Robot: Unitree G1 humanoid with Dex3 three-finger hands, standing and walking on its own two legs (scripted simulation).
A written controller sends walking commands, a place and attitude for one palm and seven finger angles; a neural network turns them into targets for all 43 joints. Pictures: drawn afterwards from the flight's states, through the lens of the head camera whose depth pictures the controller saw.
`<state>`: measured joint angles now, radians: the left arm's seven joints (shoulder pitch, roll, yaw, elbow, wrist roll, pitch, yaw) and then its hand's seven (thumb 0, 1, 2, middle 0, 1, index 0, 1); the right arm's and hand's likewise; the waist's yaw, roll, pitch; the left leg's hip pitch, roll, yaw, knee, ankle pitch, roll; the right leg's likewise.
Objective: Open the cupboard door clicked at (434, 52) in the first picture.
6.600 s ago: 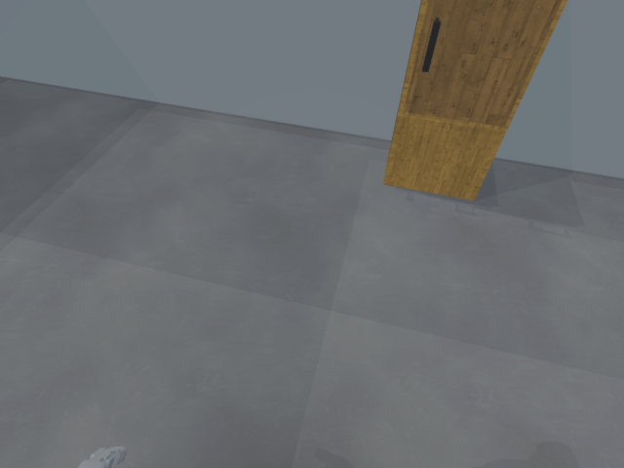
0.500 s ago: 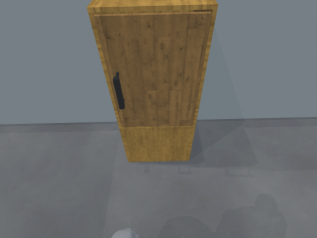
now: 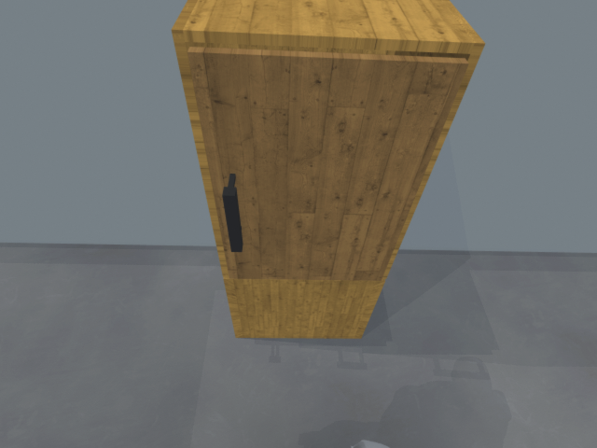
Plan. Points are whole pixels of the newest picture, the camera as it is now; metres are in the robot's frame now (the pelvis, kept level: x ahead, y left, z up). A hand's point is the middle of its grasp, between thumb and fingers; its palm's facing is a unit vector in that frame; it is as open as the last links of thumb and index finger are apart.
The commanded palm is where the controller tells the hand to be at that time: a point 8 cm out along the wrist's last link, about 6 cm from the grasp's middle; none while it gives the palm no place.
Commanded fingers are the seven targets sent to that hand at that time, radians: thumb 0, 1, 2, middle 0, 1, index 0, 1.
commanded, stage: come to a stop and stand still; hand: left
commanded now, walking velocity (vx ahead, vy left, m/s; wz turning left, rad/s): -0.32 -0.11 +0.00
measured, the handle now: (234, 214) +0.54 +0.17 -0.06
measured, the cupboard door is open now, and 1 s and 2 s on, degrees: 0 0 0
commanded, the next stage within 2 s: look again from close up in 0.86 s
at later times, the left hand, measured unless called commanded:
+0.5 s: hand out of the picture +0.08 +0.17 -0.17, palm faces +0.07 -0.97 -0.25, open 7.3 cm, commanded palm none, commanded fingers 0.00 0.90 0.90 -0.20 -0.30 -0.20 -0.30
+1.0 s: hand out of the picture -0.01 +0.16 -0.18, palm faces -0.01 -0.98 -0.21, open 7.4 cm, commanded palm none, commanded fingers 0.00 0.90 0.90 -0.20 -0.30 -0.20 -0.30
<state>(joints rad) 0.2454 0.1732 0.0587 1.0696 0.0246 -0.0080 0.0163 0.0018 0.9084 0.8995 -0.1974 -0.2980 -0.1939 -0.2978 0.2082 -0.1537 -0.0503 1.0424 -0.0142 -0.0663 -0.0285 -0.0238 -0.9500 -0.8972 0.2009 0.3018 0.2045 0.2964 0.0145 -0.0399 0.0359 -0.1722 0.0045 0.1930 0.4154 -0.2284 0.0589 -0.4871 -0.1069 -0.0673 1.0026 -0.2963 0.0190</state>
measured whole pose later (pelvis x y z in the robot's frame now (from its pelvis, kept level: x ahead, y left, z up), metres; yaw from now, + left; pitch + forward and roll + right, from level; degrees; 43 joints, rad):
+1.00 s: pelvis -0.01 -0.02 -0.01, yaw +0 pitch +0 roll +0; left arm 0.30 0.15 0.01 1.07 0.03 0.01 0.03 0.00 0.91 0.90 -0.20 -0.30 -0.20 -0.30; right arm 0.33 -0.15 -0.03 1.07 -0.01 0.00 -0.04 0.01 -0.91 -0.90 0.20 0.30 0.20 0.30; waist -0.03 0.02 0.04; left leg -0.21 0.05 0.05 0.54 -0.32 -0.02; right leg -0.22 0.01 -0.07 0.53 -0.31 -0.03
